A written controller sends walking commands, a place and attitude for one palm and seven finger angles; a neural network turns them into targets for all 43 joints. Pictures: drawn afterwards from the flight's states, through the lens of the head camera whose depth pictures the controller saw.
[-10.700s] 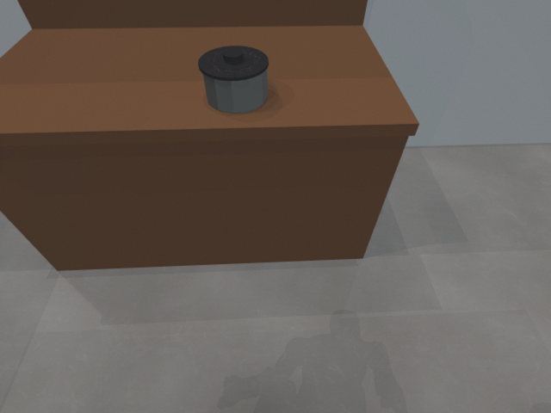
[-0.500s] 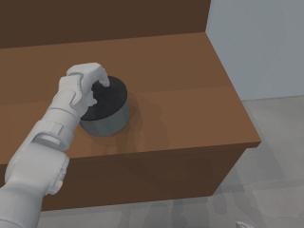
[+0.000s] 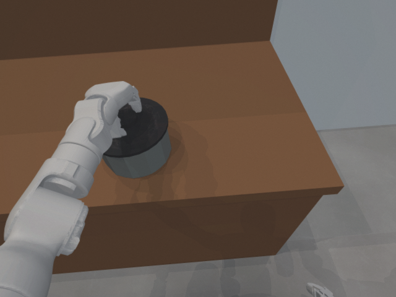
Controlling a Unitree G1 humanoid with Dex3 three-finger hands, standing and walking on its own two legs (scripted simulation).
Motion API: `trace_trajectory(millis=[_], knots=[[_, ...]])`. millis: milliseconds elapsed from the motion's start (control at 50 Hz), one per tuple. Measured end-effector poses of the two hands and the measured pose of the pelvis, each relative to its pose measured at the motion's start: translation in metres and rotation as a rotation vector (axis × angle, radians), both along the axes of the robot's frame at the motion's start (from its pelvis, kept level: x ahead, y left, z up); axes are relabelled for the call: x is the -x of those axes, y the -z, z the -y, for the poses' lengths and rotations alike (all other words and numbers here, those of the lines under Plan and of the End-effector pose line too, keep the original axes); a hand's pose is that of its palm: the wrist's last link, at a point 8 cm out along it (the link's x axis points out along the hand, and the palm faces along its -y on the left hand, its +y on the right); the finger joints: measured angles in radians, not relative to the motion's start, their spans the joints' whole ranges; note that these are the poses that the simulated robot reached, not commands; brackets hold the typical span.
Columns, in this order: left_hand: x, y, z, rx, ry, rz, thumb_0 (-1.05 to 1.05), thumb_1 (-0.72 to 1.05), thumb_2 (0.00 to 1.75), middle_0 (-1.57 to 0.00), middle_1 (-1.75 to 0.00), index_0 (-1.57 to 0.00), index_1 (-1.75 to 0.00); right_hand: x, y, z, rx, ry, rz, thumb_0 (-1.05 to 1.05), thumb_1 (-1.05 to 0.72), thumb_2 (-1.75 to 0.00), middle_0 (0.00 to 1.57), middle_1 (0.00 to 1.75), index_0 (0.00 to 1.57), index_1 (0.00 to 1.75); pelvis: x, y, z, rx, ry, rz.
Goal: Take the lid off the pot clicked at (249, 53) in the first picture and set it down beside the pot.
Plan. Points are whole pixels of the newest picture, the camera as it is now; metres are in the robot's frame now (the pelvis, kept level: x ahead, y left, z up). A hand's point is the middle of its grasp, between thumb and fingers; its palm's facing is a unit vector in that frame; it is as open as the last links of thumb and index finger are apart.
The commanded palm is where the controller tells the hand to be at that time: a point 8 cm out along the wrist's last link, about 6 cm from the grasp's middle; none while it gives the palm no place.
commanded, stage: close the fingers and squeeze the knob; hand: left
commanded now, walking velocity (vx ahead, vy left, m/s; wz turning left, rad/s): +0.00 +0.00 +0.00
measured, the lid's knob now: (126, 118) +0.49 +0.16 +0.09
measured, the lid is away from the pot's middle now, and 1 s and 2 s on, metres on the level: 0.00 0.00 0.01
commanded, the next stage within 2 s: lift the lid straight up in 1.12 s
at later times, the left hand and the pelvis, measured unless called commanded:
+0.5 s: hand (118, 120) +0.45 +0.16 +0.12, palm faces -0.32 -0.09 -0.94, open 8.4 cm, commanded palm +0.44 +0.18 +0.18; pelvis +0.00 +0.00 +0.00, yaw -1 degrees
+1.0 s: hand (118, 121) +0.45 +0.16 +0.11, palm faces -0.32 -0.08 -0.94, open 8.4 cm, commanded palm +0.44 +0.17 +0.18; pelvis +0.00 +0.00 +0.00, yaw +0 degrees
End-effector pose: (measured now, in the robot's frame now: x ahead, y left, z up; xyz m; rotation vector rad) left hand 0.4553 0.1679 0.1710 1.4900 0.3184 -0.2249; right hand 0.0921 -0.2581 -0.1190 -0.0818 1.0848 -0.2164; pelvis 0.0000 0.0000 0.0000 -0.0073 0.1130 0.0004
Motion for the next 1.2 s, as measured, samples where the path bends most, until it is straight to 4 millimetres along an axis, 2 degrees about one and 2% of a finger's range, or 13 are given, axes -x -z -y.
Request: trace_trajectory(millis=[180,380,600,900,1200], knots=[[0.003,-0.001,0.001,0.005,0.006,0.012,0.0,0.01,1.06,-0.59,-0.82,-0.58,-0.81,-0.002,0.0,-0.003,-0.01,-0.006,0.006,0.01,-0.91,-0.9,0.2,0.3,0.2,0.3,0.001,0.0,0.0,0.0,0.0,0.003],[0.003,-0.001,0.001,0.012,-0.002,0.019,0.0,0.12,0.99,-0.61,-0.93,-0.57,-0.89,0.003,-0.001,0.0,-0.004,0.009,0.011,0.01,-0.91,-0.9,0.2,0.3,0.2,0.3,0.002,0.0,0.001,0.001,0.007,0.007],[0.005,-0.002,0.0,0.021,0.004,0.036,0.0,0.17,0.9,-0.6,-0.94,-0.56,-0.91,0.003,-0.003,0.004,-0.001,0.019,0.012,0.01,-0.91,-0.9,0.2,0.3,0.2,0.3,0.0,-0.001,0.001,0.001,0.012,0.013],[0.006,0.0,0.0,0.013,0.001,0.023,0.0,0.21,0.89,-0.58,-0.93,-0.53,-0.88,-0.01,-0.005,-0.001,-0.005,-0.001,0.037,0.01,-0.91,-0.9,0.2,0.3,0.2,0.3,0.0,-0.001,0.002,0.001,0.008,0.01],[0.007,-0.001,0.001,0.006,-0.006,0.02,0.0,0.23,0.88,-0.57,-0.92,-0.52,-0.87,-0.008,-0.003,0.0,-0.005,-0.009,0.017,0.01,-0.91,-0.9,0.2,0.3,0.2,0.3,0.0,-0.001,0.002,0.002,0.003,0.011]])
